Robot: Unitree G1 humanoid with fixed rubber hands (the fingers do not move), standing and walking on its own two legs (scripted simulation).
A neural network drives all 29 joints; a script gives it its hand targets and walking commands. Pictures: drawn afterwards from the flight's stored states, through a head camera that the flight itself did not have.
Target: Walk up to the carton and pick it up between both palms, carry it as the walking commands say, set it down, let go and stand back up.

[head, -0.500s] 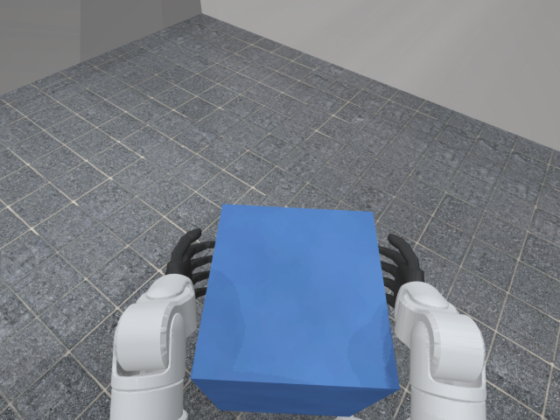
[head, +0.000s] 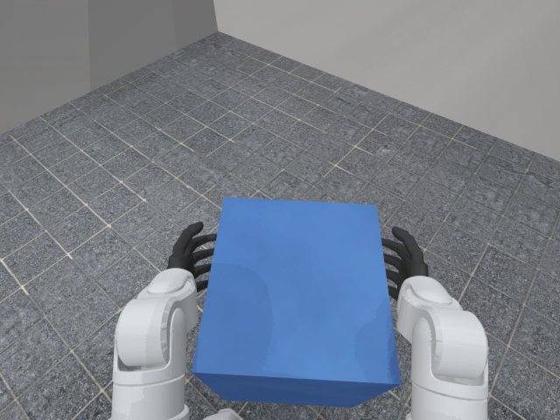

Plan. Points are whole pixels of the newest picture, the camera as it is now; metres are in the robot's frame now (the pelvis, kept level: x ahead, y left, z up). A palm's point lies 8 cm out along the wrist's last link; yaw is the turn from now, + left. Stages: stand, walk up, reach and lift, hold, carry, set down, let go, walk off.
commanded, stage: carry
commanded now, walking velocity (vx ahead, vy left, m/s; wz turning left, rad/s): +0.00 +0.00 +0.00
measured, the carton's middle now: (293, 311) +0.28 +0.00 +0.00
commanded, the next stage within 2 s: hold in 1.80 s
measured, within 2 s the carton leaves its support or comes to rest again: neither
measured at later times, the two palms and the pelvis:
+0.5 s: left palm (204, 197) +0.43 +0.14 +0.07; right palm (390, 203) +0.42 -0.15 +0.07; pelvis +0.14 +0.01 -0.01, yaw -2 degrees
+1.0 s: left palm (211, 220) +0.40 +0.13 +0.05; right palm (397, 225) +0.40 -0.16 +0.05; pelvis +0.12 -0.01 -0.02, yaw -2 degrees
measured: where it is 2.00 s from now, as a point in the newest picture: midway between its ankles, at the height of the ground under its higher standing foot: outside the picture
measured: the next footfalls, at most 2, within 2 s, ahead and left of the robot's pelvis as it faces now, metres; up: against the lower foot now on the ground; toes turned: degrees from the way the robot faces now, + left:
left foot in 0.08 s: +0.19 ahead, +0.12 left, +0.00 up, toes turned -12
right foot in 0.22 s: +0.06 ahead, -0.09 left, +0.00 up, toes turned -5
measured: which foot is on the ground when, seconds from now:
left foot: up 0.00-0.06, down 0.08-1.00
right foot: down 0.00-0.08, up 0.10-0.20, down 0.22-1.00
